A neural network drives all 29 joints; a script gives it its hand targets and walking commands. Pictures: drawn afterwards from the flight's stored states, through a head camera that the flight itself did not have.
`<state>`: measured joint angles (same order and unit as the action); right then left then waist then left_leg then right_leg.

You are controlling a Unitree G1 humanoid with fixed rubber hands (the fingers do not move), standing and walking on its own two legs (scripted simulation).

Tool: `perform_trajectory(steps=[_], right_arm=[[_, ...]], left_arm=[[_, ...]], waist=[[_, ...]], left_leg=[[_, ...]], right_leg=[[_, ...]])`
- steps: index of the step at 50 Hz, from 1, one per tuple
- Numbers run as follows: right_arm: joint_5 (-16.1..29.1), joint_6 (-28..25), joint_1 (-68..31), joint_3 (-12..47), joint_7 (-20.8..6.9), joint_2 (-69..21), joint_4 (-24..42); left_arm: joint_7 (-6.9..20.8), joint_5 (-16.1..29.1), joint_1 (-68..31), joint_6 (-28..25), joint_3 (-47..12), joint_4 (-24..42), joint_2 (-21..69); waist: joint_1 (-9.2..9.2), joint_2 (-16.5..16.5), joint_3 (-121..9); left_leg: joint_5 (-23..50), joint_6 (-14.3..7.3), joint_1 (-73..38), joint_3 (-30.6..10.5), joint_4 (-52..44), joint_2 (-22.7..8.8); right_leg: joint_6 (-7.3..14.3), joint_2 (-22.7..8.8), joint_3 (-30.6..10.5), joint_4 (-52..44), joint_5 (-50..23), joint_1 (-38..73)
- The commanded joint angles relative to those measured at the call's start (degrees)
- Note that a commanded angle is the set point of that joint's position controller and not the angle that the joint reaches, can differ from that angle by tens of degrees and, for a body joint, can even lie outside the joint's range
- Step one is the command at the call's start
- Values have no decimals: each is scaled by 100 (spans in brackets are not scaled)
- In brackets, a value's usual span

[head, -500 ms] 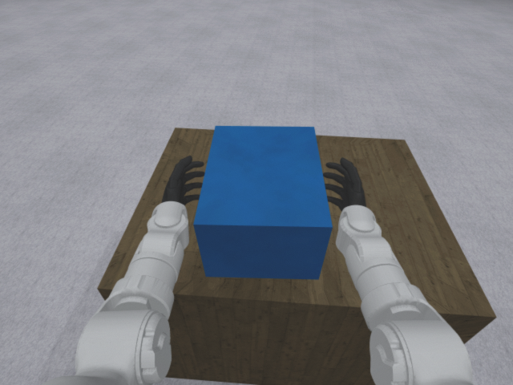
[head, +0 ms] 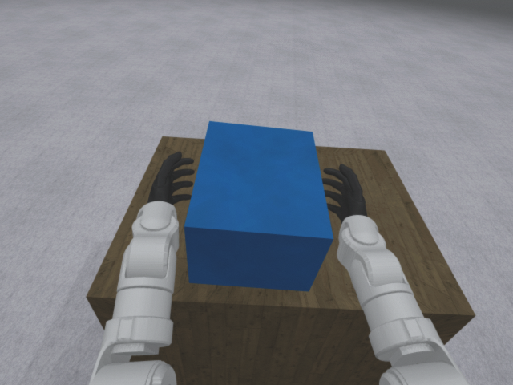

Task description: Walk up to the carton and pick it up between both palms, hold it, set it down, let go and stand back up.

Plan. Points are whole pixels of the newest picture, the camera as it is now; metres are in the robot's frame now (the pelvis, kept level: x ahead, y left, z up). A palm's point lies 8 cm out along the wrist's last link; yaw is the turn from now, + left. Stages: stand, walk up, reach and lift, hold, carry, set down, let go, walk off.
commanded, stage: reach and lift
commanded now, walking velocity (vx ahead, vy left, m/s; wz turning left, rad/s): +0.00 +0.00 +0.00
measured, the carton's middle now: (256, 200) +0.42 -0.01 +0.09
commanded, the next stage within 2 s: hold in 1.14 s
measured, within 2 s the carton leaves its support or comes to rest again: neither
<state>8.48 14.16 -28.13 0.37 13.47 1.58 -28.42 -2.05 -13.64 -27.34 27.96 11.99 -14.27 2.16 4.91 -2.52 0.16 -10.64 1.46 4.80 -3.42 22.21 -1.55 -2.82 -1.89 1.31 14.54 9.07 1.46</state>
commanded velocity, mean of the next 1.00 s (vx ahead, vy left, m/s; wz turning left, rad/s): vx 0.00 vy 0.00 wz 0.00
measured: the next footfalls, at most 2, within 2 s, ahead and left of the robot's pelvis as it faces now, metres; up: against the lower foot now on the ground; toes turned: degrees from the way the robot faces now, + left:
none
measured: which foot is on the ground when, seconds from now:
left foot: down 0.00-1.00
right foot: down 0.00-1.00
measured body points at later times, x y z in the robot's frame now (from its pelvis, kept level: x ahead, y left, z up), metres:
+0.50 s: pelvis -0.01 -0.02 +0.00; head -0.06 +0.00 +0.45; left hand +0.39 +0.13 +0.17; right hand +0.38 -0.17 +0.17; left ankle +0.03 +0.13 -0.75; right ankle +0.00 -0.15 -0.75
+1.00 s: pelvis -0.01 -0.01 +0.00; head -0.05 +0.01 +0.45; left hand +0.37 +0.13 +0.17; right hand +0.36 -0.17 +0.16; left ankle +0.03 +0.13 -0.75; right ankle +0.00 -0.15 -0.75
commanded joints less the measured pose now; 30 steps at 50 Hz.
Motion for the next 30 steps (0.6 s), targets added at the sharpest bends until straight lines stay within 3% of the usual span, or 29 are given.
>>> perform_trajectory(steps=[1,6,11,12,15,20,24,27,30], right_arm=[[144,-560,-4688,1965,-981,-3206,1745],[-133,-680,-5474,1534,-1249,-3243,1224],[-385,-776,-5692,1095,-1348,-3468,416],[-406,-818,-5856,1068,-1357,-3557,356],[-557,-837,-5838,740,-1324,-3512,-79],[-371,-862,-5837,921,-1138,-3710,-154],[-104,-786,-5466,1257,-919,-3585,68],[66,-717,-4942,1517,-795,-3595,211],[260,-642,-4595,1721,-692,-3491,506]], left_arm=[[774,698,-3687,-233,-3118,560,4065],[702,569,-4387,-296,-2853,-51,4144],[722,416,-4902,-520,-2284,-541,3955],[728,425,-5106,-593,-2165,-552,3837],[823,244,-5082,-636,-1741,-1119,3621],[983,189,-4870,-652,-1398,-1161,3418],[1146,104,-4409,-521,-1397,-883,3318],[1217,181,-4382,-457,-1720,-83,3397],[1308,213,-4092,-273,-2029,232,3475]], waist=[[-24,674,-1708],[-71,584,-1964],[-148,409,-2346],[-239,376,-2552],[-198,272,-2429],[-306,66,-2430],[-207,-7,-2462],[6,117,-2382],[153,210,-2012]], left_leg=[[1131,389,-775,144,-387,236],[8,257,-496,239,-663,176],[-152,80,-480,445,-655,322],[-162,29,-459,500,-644,358],[-195,-49,-409,554,-688,412],[502,-157,-517,614,-597,510],[1334,-132,-742,592,-447,585],[1953,-16,-1024,524,-327,584],[2310,112,-1192,476,-271,553]], right_leg=[[233,587,273,-72,-431,-342],[282,535,274,-53,275,-400],[207,432,236,-113,388,-461],[186,442,221,-92,422,-435],[131,411,231,-171,438,-452],[-15,416,241,-157,-380,-7],[-118,442,244,-77,-1423,482],[-132,472,321,11,-2024,644],[-145,510,386,19,-2350,637]])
